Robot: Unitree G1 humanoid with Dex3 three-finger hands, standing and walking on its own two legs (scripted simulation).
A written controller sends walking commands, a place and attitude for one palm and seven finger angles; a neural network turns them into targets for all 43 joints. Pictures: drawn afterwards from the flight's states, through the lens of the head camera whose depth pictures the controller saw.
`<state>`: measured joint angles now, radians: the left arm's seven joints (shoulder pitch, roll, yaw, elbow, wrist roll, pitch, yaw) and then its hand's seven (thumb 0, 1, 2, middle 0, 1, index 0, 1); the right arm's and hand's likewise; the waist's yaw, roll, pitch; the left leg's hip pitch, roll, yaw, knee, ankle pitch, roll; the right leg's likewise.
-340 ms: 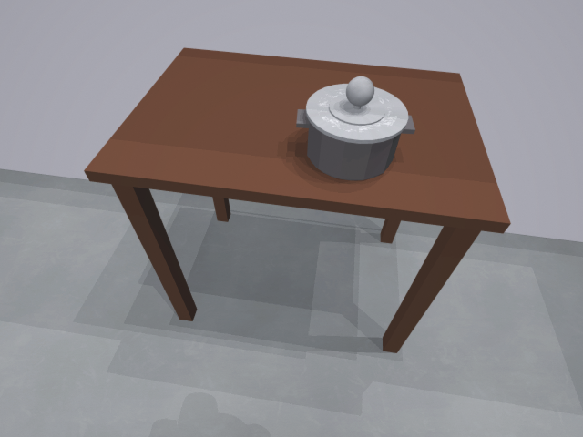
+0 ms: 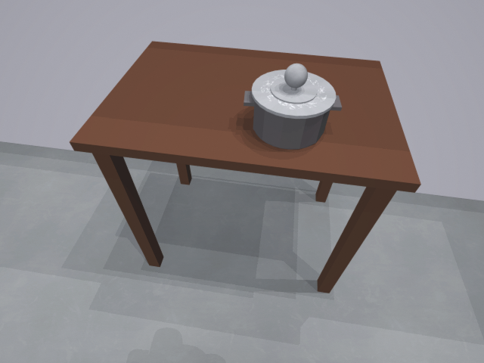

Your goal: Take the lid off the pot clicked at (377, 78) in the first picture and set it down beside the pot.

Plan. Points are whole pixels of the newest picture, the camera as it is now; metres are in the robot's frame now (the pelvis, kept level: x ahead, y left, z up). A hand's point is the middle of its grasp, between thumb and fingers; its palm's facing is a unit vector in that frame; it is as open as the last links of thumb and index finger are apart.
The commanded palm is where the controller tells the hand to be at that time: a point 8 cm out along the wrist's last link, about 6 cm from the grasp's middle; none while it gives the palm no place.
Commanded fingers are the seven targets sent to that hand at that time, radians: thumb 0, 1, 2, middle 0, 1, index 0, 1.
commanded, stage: look at it before walking up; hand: left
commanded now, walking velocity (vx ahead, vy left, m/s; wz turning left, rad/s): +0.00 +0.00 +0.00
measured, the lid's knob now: (296, 75) +0.69 -0.08 +0.13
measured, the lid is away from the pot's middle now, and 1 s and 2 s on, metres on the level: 0.00 0.00 0.00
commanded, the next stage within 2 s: turn to face it in 0.30 s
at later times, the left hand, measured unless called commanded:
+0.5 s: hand out of the picture -0.01 +0.16 -0.18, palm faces +0.04 -0.98 -0.19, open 7.4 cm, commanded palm none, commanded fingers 0.00 0.90 0.90 -0.20 -0.30 -0.20 -0.30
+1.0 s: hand out of the picture +0.09 +0.10 -0.17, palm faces -0.03 -0.97 -0.24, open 7.4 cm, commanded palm none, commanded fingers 0.00 0.90 0.90 -0.20 -0.30 -0.20 -0.30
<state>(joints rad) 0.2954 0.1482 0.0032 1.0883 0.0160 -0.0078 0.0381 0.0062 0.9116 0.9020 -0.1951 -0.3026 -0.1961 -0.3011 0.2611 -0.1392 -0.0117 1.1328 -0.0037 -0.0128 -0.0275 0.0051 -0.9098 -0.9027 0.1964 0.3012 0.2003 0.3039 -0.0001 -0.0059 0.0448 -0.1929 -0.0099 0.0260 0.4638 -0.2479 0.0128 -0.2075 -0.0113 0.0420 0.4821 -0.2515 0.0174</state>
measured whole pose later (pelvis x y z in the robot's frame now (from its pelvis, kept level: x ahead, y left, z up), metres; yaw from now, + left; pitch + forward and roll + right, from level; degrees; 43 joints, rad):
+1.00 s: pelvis +0.05 -0.09 -0.01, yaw -7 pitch +1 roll +1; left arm 0.32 0.16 0.07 0.98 0.02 -0.04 0.01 0.00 0.91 0.90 -0.19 -0.30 -0.19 -0.30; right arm 0.30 -0.20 -0.06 1.10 -0.03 0.01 -0.01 0.01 -0.91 -0.90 0.20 0.30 0.20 0.30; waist 0.01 0.02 0.03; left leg -0.43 0.09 0.05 1.04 -0.48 0.00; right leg -0.27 0.03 -0.07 0.57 -0.31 -0.08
